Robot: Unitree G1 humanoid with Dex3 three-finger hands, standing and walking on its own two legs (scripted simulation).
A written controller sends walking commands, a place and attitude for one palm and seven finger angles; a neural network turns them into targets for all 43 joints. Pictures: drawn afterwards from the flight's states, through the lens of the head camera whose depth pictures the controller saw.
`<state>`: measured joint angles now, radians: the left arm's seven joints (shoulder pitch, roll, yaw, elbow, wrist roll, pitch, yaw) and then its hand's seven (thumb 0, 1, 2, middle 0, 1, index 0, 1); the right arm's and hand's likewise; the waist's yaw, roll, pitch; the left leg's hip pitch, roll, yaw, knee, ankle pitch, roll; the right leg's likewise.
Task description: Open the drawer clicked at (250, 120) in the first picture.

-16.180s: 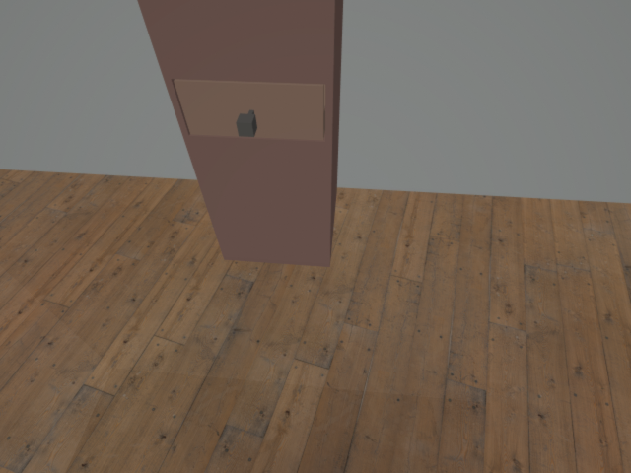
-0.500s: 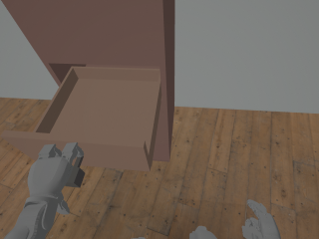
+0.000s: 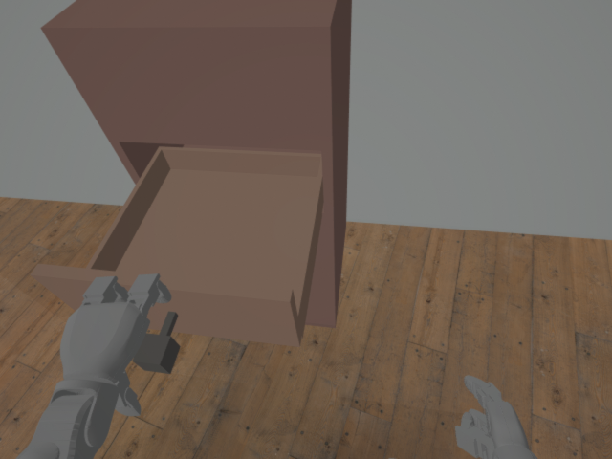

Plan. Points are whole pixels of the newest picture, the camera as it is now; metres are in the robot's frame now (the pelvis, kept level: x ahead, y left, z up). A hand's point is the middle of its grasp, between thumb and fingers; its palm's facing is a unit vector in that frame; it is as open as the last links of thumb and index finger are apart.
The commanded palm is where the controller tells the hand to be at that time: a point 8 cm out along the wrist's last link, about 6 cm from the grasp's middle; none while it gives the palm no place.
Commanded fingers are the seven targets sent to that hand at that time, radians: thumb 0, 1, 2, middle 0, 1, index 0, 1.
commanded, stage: lift the hand off the handle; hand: left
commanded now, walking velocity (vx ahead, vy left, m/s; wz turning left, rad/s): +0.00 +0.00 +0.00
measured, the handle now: (163, 339) +0.27 +0.26 -0.05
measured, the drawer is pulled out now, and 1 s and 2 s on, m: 0.30 0.30 0.30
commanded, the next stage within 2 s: draw the hand back to the body in 1.16 s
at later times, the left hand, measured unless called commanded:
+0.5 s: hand (103, 341) +0.22 +0.27 +0.06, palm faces +0.03 -0.03 -1.00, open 13.8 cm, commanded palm +0.20 +0.28 +0.12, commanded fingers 0.00 -0.50 0.30 -0.30 -1.20 -0.30 -1.20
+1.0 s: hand (95, 320) +0.23 +0.27 +0.10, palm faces +0.06 -0.03 -1.00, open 13.8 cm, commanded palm +0.21 +0.27 +0.16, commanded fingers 0.00 -0.50 0.30 -0.30 -1.20 -0.30 -1.20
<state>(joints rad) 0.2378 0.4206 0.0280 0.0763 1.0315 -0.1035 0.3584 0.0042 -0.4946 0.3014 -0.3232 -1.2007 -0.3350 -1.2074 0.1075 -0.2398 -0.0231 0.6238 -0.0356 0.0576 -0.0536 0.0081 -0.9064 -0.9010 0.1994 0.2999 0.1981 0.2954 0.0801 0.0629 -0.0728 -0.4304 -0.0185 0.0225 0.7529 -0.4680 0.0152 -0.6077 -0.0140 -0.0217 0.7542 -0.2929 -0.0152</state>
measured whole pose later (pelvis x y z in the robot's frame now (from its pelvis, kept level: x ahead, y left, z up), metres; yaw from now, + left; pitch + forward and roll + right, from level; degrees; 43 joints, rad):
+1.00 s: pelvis -0.02 +0.00 +0.02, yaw +0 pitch +2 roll +1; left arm 0.15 0.51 0.06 -0.02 0.93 -0.11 0.17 0.00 -0.49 0.30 -0.32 -1.20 -0.32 -1.20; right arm 0.11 -0.25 -0.01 0.65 -0.02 0.06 -0.07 0.01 -0.91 -0.90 0.20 0.30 0.20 0.30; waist 0.10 0.08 -0.01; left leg -0.23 -0.03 0.02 0.55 -0.35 0.02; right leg -0.41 -0.02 -0.02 0.56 -0.19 -0.01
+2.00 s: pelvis -0.01 +0.00 +0.03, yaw +1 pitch -4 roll +0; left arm 0.39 0.35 0.20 -0.31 0.14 -0.11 0.11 0.00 -0.45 0.32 -0.32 -1.17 -0.32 -1.17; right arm 0.13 -0.23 0.03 0.61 0.00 -0.07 -0.10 0.01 -0.91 -0.90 0.20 0.30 0.20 0.30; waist 0.09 0.09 0.06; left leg -0.06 -0.01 -0.01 0.45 -0.33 0.01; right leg -0.22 0.00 -0.05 0.45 -0.17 -0.01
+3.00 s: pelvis -0.01 +0.00 +0.03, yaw +1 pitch -5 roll -1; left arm 0.49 0.31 0.30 -0.43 -0.03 -0.19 0.09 0.02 0.87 0.89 -0.22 -0.31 -0.22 -0.31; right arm 0.20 -0.21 0.03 0.66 -0.02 -0.20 -0.08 0.01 -0.90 -0.90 0.20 0.30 0.20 0.30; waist 0.07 0.07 0.04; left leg -0.01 0.00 -0.01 0.40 -0.30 0.01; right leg -0.16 0.01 -0.05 0.37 -0.13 -0.02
